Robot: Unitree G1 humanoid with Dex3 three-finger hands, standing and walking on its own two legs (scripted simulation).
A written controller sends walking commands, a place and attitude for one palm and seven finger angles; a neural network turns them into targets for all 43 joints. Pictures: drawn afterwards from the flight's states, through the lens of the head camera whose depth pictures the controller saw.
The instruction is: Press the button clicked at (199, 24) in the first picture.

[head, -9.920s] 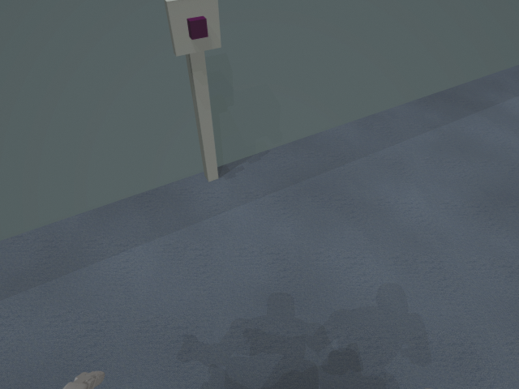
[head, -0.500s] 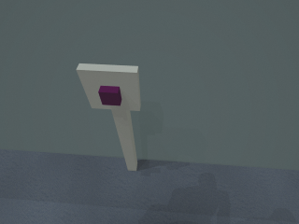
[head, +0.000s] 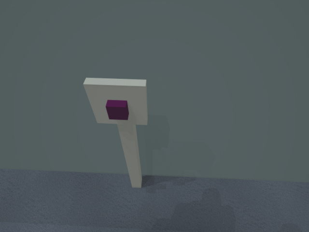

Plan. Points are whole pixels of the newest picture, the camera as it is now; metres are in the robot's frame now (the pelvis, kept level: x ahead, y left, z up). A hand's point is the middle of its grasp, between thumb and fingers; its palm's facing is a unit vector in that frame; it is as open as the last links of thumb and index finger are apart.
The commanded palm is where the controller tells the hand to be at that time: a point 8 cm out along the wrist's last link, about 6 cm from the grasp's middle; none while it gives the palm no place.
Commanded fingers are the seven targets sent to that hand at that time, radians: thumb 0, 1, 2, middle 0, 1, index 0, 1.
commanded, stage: come to a stop and stand still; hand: left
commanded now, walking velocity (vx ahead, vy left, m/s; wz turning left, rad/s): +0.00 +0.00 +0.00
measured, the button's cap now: (118, 109) +0.46 +0.15 +0.04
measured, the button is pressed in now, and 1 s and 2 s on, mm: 0 0 0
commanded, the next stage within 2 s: look again from close up in 0.34 s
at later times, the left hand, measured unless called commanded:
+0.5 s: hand out of the picture -0.02 +0.18 -0.18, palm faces +0.00 -0.98 -0.17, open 7.4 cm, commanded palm none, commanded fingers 0.00 0.90 0.90 -0.20 -0.30 -0.20 -0.30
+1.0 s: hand out of the picture +0.02 +0.22 -0.19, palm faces +0.00 -0.98 -0.19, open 7.4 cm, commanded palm none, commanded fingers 0.00 0.90 0.90 -0.20 -0.30 -0.20 -0.30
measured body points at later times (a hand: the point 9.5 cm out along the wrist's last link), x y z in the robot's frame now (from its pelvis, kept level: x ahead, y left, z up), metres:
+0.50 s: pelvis +0.00 +0.02 +0.00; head +0.02 +0.02 +0.45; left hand -0.02 +0.23 -0.16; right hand -0.01 -0.19 -0.16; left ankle +0.04 +0.10 -0.74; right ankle -0.05 -0.08 -0.74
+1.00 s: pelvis +0.01 +0.05 -0.01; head +0.02 +0.07 +0.44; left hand +0.02 +0.28 -0.17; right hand +0.06 -0.19 -0.15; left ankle +0.04 +0.10 -0.74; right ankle -0.05 -0.08 -0.74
